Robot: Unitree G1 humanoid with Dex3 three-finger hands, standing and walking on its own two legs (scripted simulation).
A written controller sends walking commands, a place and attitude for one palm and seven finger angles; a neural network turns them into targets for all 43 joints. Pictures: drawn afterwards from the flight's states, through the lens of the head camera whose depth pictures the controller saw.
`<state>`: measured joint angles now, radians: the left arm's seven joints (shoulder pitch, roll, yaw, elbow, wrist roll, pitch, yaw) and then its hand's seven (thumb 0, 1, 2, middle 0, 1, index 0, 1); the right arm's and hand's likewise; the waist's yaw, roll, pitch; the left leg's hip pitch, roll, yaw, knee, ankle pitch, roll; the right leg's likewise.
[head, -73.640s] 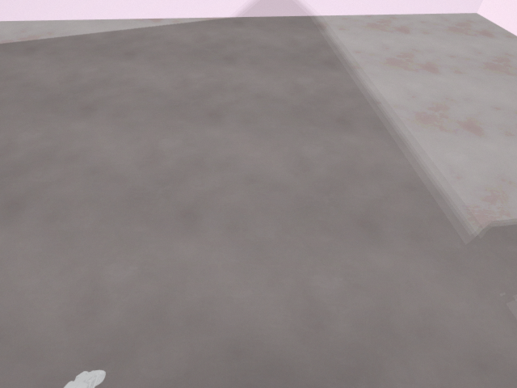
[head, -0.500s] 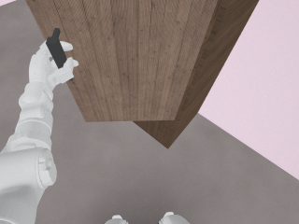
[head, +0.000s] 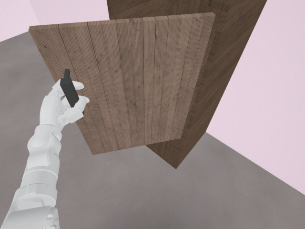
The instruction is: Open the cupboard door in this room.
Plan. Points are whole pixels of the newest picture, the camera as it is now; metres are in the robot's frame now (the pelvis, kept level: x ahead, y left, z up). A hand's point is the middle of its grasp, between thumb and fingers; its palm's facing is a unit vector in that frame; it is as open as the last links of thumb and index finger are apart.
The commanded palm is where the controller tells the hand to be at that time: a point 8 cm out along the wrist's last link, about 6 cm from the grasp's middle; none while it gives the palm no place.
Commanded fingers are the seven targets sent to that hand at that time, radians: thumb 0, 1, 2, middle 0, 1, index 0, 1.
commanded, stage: pull the door open along its arc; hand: left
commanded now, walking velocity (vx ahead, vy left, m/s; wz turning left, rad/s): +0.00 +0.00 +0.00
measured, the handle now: (73, 93) +0.46 +0.21 +0.10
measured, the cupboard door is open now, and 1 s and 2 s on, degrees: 53 84 85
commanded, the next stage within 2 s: open thumb and fingers to let go in 0.68 s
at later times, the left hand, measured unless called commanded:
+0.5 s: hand (104, 147) +0.29 +0.11 +0.10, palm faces +0.44 -0.90 +0.01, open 6.2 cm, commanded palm +0.23 +0.14 +0.10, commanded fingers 0.00 0.90 0.90 -0.40 -1.35 -0.40 -1.35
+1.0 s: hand (123, 165) +0.25 +0.06 +0.10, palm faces +0.43 -0.90 +0.01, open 6.9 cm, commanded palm +0.20 +0.11 +0.10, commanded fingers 0.00 0.06 0.54 -0.34 -1.26 -0.34 -1.26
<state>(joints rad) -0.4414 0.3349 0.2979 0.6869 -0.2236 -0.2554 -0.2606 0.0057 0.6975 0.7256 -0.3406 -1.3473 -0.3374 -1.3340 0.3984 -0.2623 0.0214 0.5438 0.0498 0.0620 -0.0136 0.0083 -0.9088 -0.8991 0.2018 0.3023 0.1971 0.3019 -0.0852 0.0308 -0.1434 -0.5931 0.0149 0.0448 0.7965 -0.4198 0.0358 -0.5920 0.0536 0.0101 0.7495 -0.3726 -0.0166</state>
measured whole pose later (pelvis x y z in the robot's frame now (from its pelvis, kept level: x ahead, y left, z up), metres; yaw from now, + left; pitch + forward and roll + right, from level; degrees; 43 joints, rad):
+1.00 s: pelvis -0.01 -0.04 +0.01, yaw +5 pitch +2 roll +1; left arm 0.21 -0.08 -0.22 -0.09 0.04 -0.05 0.50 0.02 0.53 0.74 -0.35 -1.31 -0.37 -1.31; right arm 0.17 -0.19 0.03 0.55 -0.05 0.06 -0.02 0.01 -0.91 -0.90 0.20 0.30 0.20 0.30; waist 0.01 0.04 -0.07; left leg -0.38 -0.01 -0.04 0.72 -0.37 -0.02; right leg -0.38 0.03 -0.08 0.73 -0.39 -0.07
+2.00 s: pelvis -0.03 -0.01 +0.00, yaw +4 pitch +1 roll +0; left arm 0.20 0.09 -0.22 -0.12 -0.11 -0.09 0.00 -0.01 -0.50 0.30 -0.18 -0.35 -0.15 -0.36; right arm 0.23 -0.22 0.06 0.50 0.02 -0.01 -0.04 0.01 -0.91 -0.90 0.20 0.30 0.20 0.30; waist 0.01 0.04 -0.05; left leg -0.42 -0.03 0.00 0.77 -0.37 0.03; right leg -0.41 0.00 -0.04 0.77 -0.37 -0.02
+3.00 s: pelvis -0.02 -0.02 -0.01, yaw +5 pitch +6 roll -1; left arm 0.62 0.22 0.08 -0.35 -0.27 -0.21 -0.23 -0.01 -0.50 0.30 -0.15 -0.30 -0.15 -0.30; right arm 0.27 -0.24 0.03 0.44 0.05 -0.12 -0.06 0.01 -0.91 -0.90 0.20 0.30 0.20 0.30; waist 0.02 0.05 -0.12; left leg -0.56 -0.01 -0.03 0.91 -0.45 0.01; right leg -0.53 0.03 -0.07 0.87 -0.44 -0.04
